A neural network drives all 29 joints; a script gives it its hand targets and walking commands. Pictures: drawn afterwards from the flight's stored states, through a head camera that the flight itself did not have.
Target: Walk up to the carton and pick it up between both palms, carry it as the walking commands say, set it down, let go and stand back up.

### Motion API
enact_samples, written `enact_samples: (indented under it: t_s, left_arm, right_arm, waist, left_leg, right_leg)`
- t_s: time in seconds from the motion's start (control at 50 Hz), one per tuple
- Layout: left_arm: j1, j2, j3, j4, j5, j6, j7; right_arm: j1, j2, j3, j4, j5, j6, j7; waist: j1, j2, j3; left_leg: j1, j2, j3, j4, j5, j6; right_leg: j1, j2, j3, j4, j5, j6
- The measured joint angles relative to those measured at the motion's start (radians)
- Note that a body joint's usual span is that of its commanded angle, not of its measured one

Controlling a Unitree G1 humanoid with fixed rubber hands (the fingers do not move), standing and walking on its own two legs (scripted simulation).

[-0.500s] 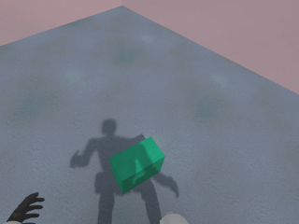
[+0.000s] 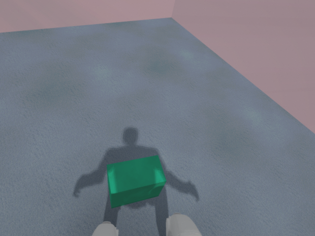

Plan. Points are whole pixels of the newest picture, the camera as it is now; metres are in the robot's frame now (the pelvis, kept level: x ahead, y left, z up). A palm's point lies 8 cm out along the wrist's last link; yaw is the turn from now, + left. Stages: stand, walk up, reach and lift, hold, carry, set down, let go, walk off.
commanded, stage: walk up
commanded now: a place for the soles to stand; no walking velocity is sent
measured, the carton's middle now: (134, 181) +0.49 +0.01 -0.60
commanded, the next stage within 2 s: none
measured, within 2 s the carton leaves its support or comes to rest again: neither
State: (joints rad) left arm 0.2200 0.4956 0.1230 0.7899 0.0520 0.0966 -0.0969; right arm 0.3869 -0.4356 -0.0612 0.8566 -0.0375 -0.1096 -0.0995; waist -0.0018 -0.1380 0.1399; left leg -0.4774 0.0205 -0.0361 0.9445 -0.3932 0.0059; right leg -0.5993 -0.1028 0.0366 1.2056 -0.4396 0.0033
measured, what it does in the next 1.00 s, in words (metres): steps to the right, turning left: right foot, then left foot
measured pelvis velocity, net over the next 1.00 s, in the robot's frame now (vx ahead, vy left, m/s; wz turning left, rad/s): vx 0.06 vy -0.11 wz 0.30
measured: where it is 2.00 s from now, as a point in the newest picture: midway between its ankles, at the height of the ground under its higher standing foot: outside the picture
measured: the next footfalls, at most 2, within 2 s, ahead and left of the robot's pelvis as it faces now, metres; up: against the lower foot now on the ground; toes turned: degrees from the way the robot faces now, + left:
right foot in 0.12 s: +0.20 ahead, -0.23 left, +0.00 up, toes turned +17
left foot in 0.30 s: +0.16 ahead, +0.01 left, +0.00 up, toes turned +14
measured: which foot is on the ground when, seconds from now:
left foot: down 0.00-0.12, up 0.14-0.28, down 0.30-1.00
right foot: up 0.00-0.10, down 0.12-1.00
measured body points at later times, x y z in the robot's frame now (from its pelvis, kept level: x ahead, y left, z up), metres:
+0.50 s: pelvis +0.04 -0.11 +0.01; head +0.05 -0.09 +0.46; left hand +0.01 +0.21 -0.12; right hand +0.21 -0.40 -0.09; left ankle +0.07 +0.02 -0.68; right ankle +0.10 -0.24 -0.68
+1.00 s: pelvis +0.06 -0.11 +0.03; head +0.08 -0.09 +0.48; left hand +0.06 +0.22 -0.10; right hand +0.24 -0.37 -0.09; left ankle +0.07 +0.02 -0.68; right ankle +0.10 -0.24 -0.68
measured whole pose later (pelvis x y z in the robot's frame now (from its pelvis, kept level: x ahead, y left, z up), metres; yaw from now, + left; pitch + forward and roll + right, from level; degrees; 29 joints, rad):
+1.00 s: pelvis +0.06 -0.11 +0.03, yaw +17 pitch -2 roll -1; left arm 0.09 0.40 0.02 0.99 0.00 -0.01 0.00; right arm 0.12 -0.35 -0.02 1.03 -0.01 -0.02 0.00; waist 0.03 -0.01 0.12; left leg -0.38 -0.07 -0.14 0.75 -0.33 0.00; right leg -0.30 -0.08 -0.12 0.71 -0.37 0.03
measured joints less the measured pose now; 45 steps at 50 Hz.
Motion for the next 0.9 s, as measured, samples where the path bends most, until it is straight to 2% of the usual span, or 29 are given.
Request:
enact_samples:
  t_s: [0.1, 0.12, 0.16, 0.2, 0.24, 0.28, 0.3, 0.32, 0.38, 0.44, 0.48, 0.54, 0.6, 0.64, 0.8, 0.9]
  left_arm:
    - [0.014, 0.022, 0.011, 0.04, -0.019, -0.01, 0.011]
    - [0.021, 0.025, 0.012, 0.044, -0.021, -0.022, 0.017]
    - [0.031, 0.013, 0.005, 0.047, -0.019, -0.045, 0.034]
    - [0.021, -0.02, -0.014, 0.064, -0.026, -0.053, 0.046]
    - [0.011, -0.053, -0.035, 0.087, -0.03, -0.057, 0.054]
    - [0.009, -0.077, -0.059, 0.106, -0.027, -0.059, 0.058]
    - [0.013, -0.085, -0.069, 0.111, -0.026, -0.061, 0.06]
    - [0.016, -0.089, -0.076, 0.117, -0.029, -0.064, 0.062]
    - [0.018, -0.092, -0.088, 0.14, -0.047, -0.074, 0.074]
    - [0.012, -0.087, -0.085, 0.163, -0.05, -0.108, 0.084]
    - [0.014, -0.083, -0.083, 0.169, -0.045, -0.124, 0.086]
    - [0.013, -0.082, -0.087, 0.171, -0.046, -0.135, 0.088]
    - [-0.003, -0.084, -0.096, 0.176, -0.047, -0.133, 0.09]
    - [-0.019, -0.086, -0.099, 0.177, -0.048, -0.128, 0.093]
    - [-0.1, -0.084, -0.095, 0.173, -0.057, -0.112, 0.096]
    - [-0.119, -0.089, -0.098, 0.186, -0.053, -0.118, 0.099]
  right_arm:
    - [-0.043, -0.001, 0.005, 0.014, -0.013, 0.027, 0.015]
    - [-0.053, -0.001, 0.006, 0.022, -0.017, 0.038, 0.02]
    - [-0.086, -0.003, 0.004, 0.05, -0.009, 0.067, 0.02]
    - [-0.121, -0.005, 0.001, 0.077, 0.009, 0.075, 0.021]
    - [-0.144, -0.008, -0.001, 0.089, 0.017, 0.068, 0.038]
    - [-0.155, -0.008, -0.007, 0.087, 0.023, 0.061, 0.059]
    - [-0.158, -0.006, -0.01, 0.081, 0.024, 0.057, 0.069]
    - [-0.164, -0.001, -0.012, 0.075, 0.02, 0.054, 0.076]
    - [-0.177, 0.016, 0.002, 0.051, 0.011, 0.052, 0.082]
    - [-0.199, 0.036, 0.017, 0.059, 0.011, 0.065, 0.087]
    - [-0.217, 0.053, 0.021, 0.081, 0.016, 0.079, 0.092]
    - [-0.233, 0.061, 0.024, 0.108, 0.021, 0.079, 0.097]
    - [-0.248, 0.058, 0.021, 0.119, 0.025, 0.075, 0.101]
    - [-0.25, 0.054, 0.019, 0.12, 0.027, 0.075, 0.101]
    - [-0.267, 0.066, 0.036, 0.147, 0.02, 0.091, 0.1]
    - [-0.276, 0.082, 0.043, 0.166, 0.02, 0.095, 0.103]
  waist:
    - [-0.003, 0.029, -0.02]
    - [-0.001, 0.038, -0.028]
    - [0.01, 0.061, -0.037]
    - [0.028, 0.082, -0.03]
    - [0.045, 0.091, -0.026]
    - [0.055, 0.091, -0.032]
    - [0.056, 0.089, -0.038]
    - [0.057, 0.084, -0.037]
    - [0.042, 0.096, -0.034]
    - [0.031, 0.118, -0.03]
    - [0.034, 0.124, -0.036]
    - [0.044, 0.125, -0.038]
    - [0.047, 0.132, -0.023]
    - [0.045, 0.143, -0.022]
    - [0.044, 0.154, -0.014]
    - [0.031, 0.149, -0.023]
  left_leg:
    - [-0.039, 0.043, -0.098, 0.087, -0.057, -0.031]
    - [-0.053, 0.05, -0.122, 0.113, -0.075, -0.028]
    - [-0.094, 0.028, -0.173, 0.205, -0.164, 0.011]
    - [-0.121, 0.002, -0.148, 0.276, -0.164, 0.023]
    - [-0.109, -0.008, -0.066, 0.26, -0.162, 0.023]
    - [-0.053, -0.027, 0.011, 0.14, -0.15, 0.029]
    - [-0.022, -0.045, 0.023, 0.062, -0.12, 0.037]
    - [-0.016, -0.06, 0.019, 0.035, -0.061, 0.041]
    - [-0.016, -0.067, -0.014, 0.018, -0.016, 0.035]
    - [-0.004, -0.064, -0.06, -0.004, -0.006, 0.009]
    - [0.01, -0.069, -0.078, -0.033, -0.001, 0.009]
    - [0.037, -0.072, -0.066, -0.089, 0.028, 0.023]
    - [0.065, -0.084, -0.063, -0.134, 0.049, -0.003]
    - [0.069, -0.087, -0.069, -0.143, 0.052, -0.005]
    - [0.072, -0.079, -0.095, -0.151, 0.053, -0.003]
    - [0.083, -0.073, -0.113, -0.173, 0.06, -0.011]
  right_leg:
    - [0.062, 0.004, -0.022, -0.155, -0.036, -0.007]
    - [0.09, 0.017, -0.033, -0.207, -0.027, 0.007]
    - [0.077, 0.029, -0.066, -0.177, 0.014, 0.049]
    - [0.088, 0.024, -0.096, -0.173, 0.005, 0.048]
    - [0.11, 0.007, -0.115, -0.197, 0.006, 0.035]
    - [0.122, -0.015, -0.125, -0.222, 0.013, 0.032]
    - [0.122, -0.026, -0.128, -0.226, 0.012, 0.03]
    - [0.122, -0.029, -0.123, -0.223, -0.007, 0.026]
    - [0.132, 0.02, -0.088, -0.234, -0.076, -0.003]
    - [0.171, 0.045, -0.103, -0.311, 0.05, 0.011]
    - [0.19, 0.045, -0.117, -0.339, 0.047, 0.016]
    - [0.21, 0.028, -0.123, -0.368, 0.042, 0.013]
    - [0.231, 0.011, -0.122, -0.389, 0.047, 0.021]
    - [0.241, 0.008, -0.129, -0.404, 0.051, 0.025]
    - [0.267, 0.024, -0.15, -0.449, 0.064, 0.018]
    - [0.292, 0.035, -0.163, -0.49, 0.078, 0.02]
